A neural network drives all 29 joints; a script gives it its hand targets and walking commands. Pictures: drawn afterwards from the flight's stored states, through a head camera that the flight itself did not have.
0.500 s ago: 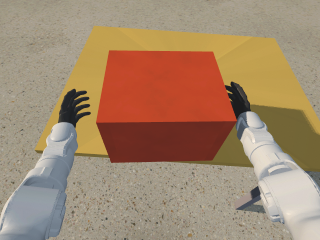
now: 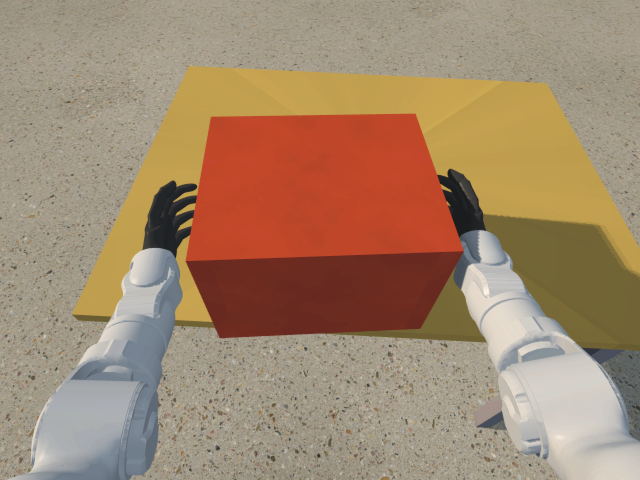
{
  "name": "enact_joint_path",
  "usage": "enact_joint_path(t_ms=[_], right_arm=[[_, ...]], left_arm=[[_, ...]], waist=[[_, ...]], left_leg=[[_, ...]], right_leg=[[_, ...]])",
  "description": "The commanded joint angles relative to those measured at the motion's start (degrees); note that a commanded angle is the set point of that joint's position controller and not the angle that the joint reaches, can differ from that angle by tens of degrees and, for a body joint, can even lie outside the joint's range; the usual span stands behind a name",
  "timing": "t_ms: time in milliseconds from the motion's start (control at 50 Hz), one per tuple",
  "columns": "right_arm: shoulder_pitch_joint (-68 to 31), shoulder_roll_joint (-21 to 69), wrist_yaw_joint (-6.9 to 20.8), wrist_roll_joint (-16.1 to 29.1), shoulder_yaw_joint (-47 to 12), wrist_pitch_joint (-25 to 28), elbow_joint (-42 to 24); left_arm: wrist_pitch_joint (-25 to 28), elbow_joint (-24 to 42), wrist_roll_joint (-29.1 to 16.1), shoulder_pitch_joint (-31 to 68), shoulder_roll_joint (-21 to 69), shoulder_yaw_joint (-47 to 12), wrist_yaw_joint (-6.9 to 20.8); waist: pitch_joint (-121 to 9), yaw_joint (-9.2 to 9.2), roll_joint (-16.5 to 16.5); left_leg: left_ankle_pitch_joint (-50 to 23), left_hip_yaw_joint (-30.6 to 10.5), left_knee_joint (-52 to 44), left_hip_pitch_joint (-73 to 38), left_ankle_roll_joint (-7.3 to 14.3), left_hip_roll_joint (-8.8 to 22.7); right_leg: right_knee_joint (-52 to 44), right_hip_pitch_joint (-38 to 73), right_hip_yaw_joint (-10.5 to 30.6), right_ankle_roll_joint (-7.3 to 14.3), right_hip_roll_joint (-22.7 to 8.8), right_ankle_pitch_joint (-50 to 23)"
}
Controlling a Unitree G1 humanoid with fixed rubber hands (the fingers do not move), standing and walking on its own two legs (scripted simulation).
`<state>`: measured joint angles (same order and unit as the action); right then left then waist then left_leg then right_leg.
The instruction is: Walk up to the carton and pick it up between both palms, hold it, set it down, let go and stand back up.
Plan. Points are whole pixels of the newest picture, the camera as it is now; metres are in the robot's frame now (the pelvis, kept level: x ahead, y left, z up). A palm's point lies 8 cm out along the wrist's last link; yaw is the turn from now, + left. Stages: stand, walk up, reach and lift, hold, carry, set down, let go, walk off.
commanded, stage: reach and lift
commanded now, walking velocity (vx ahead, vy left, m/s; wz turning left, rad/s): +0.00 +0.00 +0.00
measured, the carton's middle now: (318, 225) +0.46 +0.03 +0.03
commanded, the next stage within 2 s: none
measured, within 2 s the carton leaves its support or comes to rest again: leaves its support in 1.30 s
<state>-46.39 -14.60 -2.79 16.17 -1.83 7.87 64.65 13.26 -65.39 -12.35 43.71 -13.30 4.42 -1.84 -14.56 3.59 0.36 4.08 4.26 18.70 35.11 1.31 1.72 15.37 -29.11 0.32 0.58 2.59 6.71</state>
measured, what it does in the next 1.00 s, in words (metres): stands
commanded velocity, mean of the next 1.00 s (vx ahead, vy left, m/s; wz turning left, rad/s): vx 0.00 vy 0.00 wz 0.00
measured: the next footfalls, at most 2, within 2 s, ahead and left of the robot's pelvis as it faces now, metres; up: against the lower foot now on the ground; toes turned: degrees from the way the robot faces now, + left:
none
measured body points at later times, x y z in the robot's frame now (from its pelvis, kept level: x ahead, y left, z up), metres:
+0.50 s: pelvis +0.00 +0.00 +0.00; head +0.07 +0.01 +0.45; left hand +0.41 +0.23 +0.04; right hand +0.45 -0.16 +0.07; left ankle +0.03 +0.10 -0.74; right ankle -0.02 -0.11 -0.74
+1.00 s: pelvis +0.01 -0.01 +0.01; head +0.07 +0.01 +0.45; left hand +0.41 +0.23 +0.04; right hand +0.44 -0.15 +0.07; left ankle +0.03 +0.10 -0.74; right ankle -0.02 -0.11 -0.74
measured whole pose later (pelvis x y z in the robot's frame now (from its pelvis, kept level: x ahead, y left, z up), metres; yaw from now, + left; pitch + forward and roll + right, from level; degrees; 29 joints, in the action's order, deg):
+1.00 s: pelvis +0.01 -0.01 +0.01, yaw +4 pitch +17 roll -1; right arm -41.5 -4.8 -1.8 -7.3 18.4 10.6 58.0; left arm 17.0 -63.7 4.0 40.1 -9.4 19.2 0.2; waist -11.0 -1.1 0.5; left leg 1.8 0.1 13.5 28.5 0.6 0.4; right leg 9.2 -20.6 -3.7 1.4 2.0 5.5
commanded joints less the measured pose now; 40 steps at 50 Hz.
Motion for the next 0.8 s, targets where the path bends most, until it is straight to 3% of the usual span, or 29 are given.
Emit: enact_joint_path(t_ms=[0, 40, 80, 140, 160, 180, 240, 280, 320, 340, 380, 400, 440, 520, 620, 680, 700, 720, 740, 780], right_arm=[[-28.9, -7.0, 0.4, 0.9, 0.2, 4.5, -13.2], [-28.7, -5.5, 0.0, 0.9, -0.3, 5.1, -15.1], [-26.3, -4.2, -0.7, -1.4, 0.5, 5.2, -15.5], [-25.9, -2.3, -1.4, -2.2, 0.3, 4.7, -14.1], [-25.3, -2.9, -1.6, -2.2, 0.6, 4.8, -13.6], [-26.0, -1.5, -1.6, -1.5, 1.1, 5.3, -14.9], [-26.9, -3.3, -1.5, -1.3, 0.3, 5.7, -14.9], [-27.6, -4.3, -1.3, -1.6, 1.1, 5.5, -14.5], [-26.6, -4.3, -1.2, -1.4, 1.3, 4.6, -13.0], [-26.9, -4.3, -1.2, -1.5, 1.7, 4.8, -14.4], [-26.3, -2.0, -1.1, -2.9, 1.9, 4.6, -15.8], [-25.3, -0.7, -0.9, -3.0, 2.3, 4.5, -15.5], [-25.9, 0.1, -0.9, -4.3, 2.7, 4.5, -16.3], [-27.1, 0.5, -1.2, -4.2, 2.9, 4.4, -17.4], [-25.6, 1.7, -0.8, -4.5, 2.8, 5.0, -16.8], [-26.1, 5.4, -0.8, -6.3, 2.3, 5.1, -18.2], [-26.4, 6.6, -0.6, -7.6, 2.9, 5.3, -18.5], [-25.1, 7.5, -0.2, -8.4, 4.0, 5.3, -16.0], [-25.0, 7.4, -0.1, -10.3, 4.9, 5.4, -15.7], [-25.0, 10.1, 0.4, -12.1, 5.2, 5.8, -16.1]], left_arm=[[4.6, 11.6, -0.5, 25.2, -7.9, 0.2, -0.3], [5.6, 13.6, -0.4, 25.1, -7.6, 0.5, -0.3], [5.9, 11.7, 1.5, 23.0, -6.3, 2.6, 0.2], [5.6, 10.2, 3.9, 22.5, -7.0, 4.6, 0.9], [5.5, 9.7, 4.7, 22.2, -7.7, 5.5, 0.9], [6.1, 11.6, 4.8, 22.7, -6.3, 5.4, 0.7], [6.4, 12.7, 3.1, 24.3, -7.3, 4.3, 0.4], [6.4, 13.2, 3.0, 24.8, -5.8, 3.3, -0.1], [5.2, 13.3, 3.1, 24.4, -6.3, 2.6, -0.3], [5.4, 14.8, 3.0, 24.6, -6.1, 3.1, -0.5], [5.5, 16.0, 3.4, 24.0, -4.9, 3.6, -0.4], [5.8, 15.7, 4.1, 23.1, -3.4, 3.3, -0.1], [5.4, 15.5, 5.2, 22.9, -2.8, 3.7, 0.5], [5.7, 14.3, 4.6, 24.4, -3.4, 3.9, 0.5], [6.5, 13.9, 5.3, 23.2, -1.1, 3.0, 0.4], [7.0, 14.1, 5.3, 24.6, 2.1, 3.8, 1.5], [7.4, 14.7, 6.8, 24.9, 2.8, 4.9, 1.8], [7.3, 13.1, 9.2, 23.8, 3.6, 5.6, 2.1], [7.3, 12.4, 9.5, 24.5, 3.3, 6.4, 2.3], [7.1, 11.5, 11.7, 25.1, 6.2, 6.8, 3.4]], waist=[[-36.1, 0.75, -0.4], [-37.6, 1.10, -0.4], [-36.5, 0.52, 2.0], [-31.2, 0.68, 2.4], [-32.1, 1.49, 1.4], [-33.5, 1.00, 0.1], [-35.1, 0.71, 0.4], [-37.4, 0.63, -3.3], [-35.1, -0.25, -3.0], [-36.2, 0.70, -1.8], [-36.0, 0.84, -0.4], [-35.9, -0.08, -1.4], [-35.6, 0.35, -2.8], [-33.3, 0.53, -0.1], [-35.1, -0.30, -2.1], [-34.0, -1.00, 0.1], [-34.1, -0.05, -1.6], [-32.3, -0.84, -2.6], [-31.7, -0.99, -0.6], [-31.9, -0.94, -0.6]], left_leg=[[-25.3, -3.9, 6.5, -34.1, -3.2, -0.4], [-28.6, -3.9, 7.7, -35.0, -3.1, -0.7], [-30.3, -3.7, 7.3, -34.3, -3.1, -0.8], [-24.7, -3.6, 5.3, -30.4, -2.1, -1.2], [-23.5, -2.9, 4.7, -29.3, -1.6, -1.3], [-24.3, -3.2, 4.8, -28.3, -1.7, -1.7], [-24.2, -3.2, 5.0, -31.4, -1.9, -1.2], [-25.8, -3.3, 5.9, -33.0, -2.9, -1.2], [-25.1, -3.3, 6.2, -36.0, -3.4, -0.6], [-24.9, -3.7, 6.5, -36.7, -3.8, -0.2], [-25.6, -3.5, 6.5, -36.6, -3.4, -0.7], [-26.0, -3.5, 6.5, -36.1, -3.2, -1.0], [-26.1, -3.7, 6.1, -36.1, -3.3, -1.0], [-20.3, -3.6, 4.1, -31.5, -2.4, -0.9], [-25.7, -4.1, 5.6, -33.5, -2.8, -1.0], [-26.2, -4.4, 5.6, -34.2, -2.7, -1.2], [-26.3, -4.2, 5.3, -33.1, -2.3, -1.5], [-26.2, -4.1, 4.9, -31.5, -2.4, -1.6], [-25.4, -4.4, 4.4, -31.5, -2.3, -1.6], [-23.8, -4.5, 3.1, -29.7, -2.0, -1.6]], right_leg=[[0.1, 1.5, -0.1, -3.0, -0.2, -17.0], [0.3, 1.8, -0.1, -3.3, 0.3, -20.2], [0.0, 4.7, -0.2, -3.3, 0.0, -22.7], [-0.2, 6.6, 0.2, -3.8, -0.7, -21.1], [0.1, 8.3, 0.7, -3.9, -1.1, -21.4], [0.7, 9.1, 0.6, -3.9, -1.1, -23.2], [0.9, 6.1, 0.4, -3.3, -0.8, -20.5], [0.4, 4.2, -0.2, -2.5, -0.4, -19.6], [-0.8, 0.8, -0.6, -2.1, -0.4, -16.2], [-0.9, -0.2, -1.0, -2.1, 0.0, -15.0], [-0.9, 1.3, -1.1, -2.4, -0.2, -16.4], [-1.2, 2.0, -1.0, -2.4, -0.5, -17.3], [-1.8, 2.4, -0.9, -2.0, -0.4, -17.1], [-0.9, 5.5, -1.2, -2.3, -0.6, -14.5], [0.0, 4.3, -0.9, -2.0, -0.2, -18.7], [-0.6, 6.0, -1.5, -2.1, -0.1, -19.1], [-0.8, 6.4, -1.1, -2.0, -0.4, -19.7], [-1.1, 7.0, -1.1, -1.9, -0.8, -20.1], [-0.9, 7.7, -1.6, -2.1, -0.6, -20.5], [-0.8, 11.7, -1.2, -2.1, -0.9, -21.9]])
